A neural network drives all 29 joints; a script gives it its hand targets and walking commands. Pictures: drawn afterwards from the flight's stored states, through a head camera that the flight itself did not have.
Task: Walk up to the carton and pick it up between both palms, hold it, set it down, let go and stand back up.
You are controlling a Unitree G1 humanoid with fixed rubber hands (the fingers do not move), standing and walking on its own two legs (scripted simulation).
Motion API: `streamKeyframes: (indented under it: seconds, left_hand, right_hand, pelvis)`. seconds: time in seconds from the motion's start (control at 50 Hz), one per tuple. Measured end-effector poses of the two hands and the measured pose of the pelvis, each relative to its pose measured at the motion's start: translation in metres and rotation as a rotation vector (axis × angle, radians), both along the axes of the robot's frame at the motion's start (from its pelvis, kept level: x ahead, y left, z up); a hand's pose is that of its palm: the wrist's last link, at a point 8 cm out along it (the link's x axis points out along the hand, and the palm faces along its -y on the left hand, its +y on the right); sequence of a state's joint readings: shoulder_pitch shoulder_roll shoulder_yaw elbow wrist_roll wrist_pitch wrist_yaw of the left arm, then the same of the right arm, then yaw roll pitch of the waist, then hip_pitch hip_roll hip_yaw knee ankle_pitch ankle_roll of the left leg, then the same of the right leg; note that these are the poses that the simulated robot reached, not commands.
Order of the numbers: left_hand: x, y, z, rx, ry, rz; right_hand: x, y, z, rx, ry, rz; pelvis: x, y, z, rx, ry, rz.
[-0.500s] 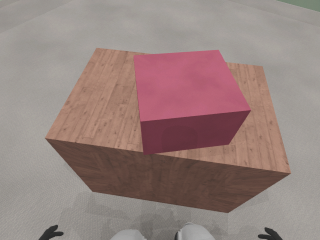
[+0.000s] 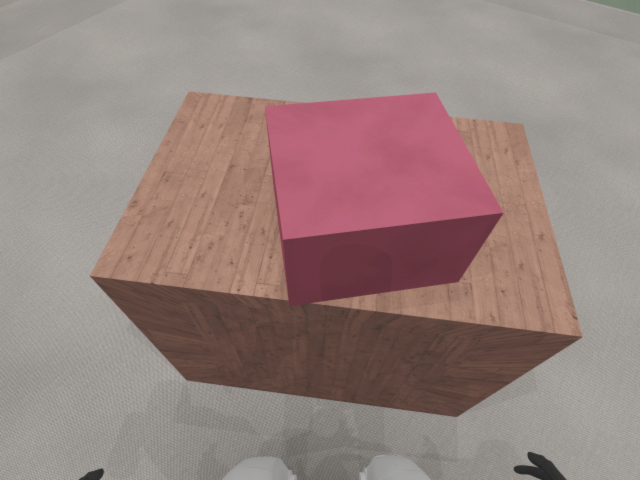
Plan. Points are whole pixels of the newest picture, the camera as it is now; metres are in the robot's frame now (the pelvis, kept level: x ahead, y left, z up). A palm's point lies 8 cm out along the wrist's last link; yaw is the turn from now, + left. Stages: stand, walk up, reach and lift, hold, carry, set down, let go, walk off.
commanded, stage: walk up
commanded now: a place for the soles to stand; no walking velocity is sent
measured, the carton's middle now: (364, 196) +0.52 -0.06 -0.02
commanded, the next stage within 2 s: none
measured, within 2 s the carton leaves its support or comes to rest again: neither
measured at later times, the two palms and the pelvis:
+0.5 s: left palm out of the picture +0.05 +0.30 -0.11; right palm out of the picture +0.09 -0.31 -0.12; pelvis +0.00 -0.01 +0.00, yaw -1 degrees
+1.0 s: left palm out of the picture +0.06 +0.29 -0.11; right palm out of the picture +0.07 -0.32 -0.12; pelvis +0.00 -0.02 +0.00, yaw -3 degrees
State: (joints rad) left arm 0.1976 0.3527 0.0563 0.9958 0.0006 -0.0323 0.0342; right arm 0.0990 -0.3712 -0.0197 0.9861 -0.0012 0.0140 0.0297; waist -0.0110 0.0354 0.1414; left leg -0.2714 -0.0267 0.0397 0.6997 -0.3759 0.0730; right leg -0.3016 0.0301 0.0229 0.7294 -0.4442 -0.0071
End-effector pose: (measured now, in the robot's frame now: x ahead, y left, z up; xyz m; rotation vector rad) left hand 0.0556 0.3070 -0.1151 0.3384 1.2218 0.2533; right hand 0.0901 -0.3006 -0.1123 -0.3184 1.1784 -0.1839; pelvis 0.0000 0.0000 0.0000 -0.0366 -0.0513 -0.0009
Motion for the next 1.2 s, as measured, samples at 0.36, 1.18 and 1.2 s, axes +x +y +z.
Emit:
streamKeyframes:
  seconds: [0.36, 1.18, 1.2]
  left_hand:
    - [0.005, -0.026, 0.006, 0.018, -0.005, -0.022]
    - [0.015, 0.001, 0.000, 0.005, -0.016, -0.044]
    - [0.017, 0.001, -0.001, 0.002, -0.016, -0.047]
  right_hand:
    - [-0.014, -0.027, -0.006, 0.006, 0.012, -0.032]
    - [-0.036, 0.004, -0.007, 0.012, 0.047, -0.045]
    - [-0.040, 0.002, -0.005, 0.001, 0.058, -0.050]
  pelvis:
    - [0.000, -0.026, 0.000, 0.027, -0.007, -0.023]
    - [-0.003, 0.002, -0.002, -0.003, -0.011, -0.035]
    - [-0.003, 0.002, -0.001, -0.002, -0.009, -0.036]
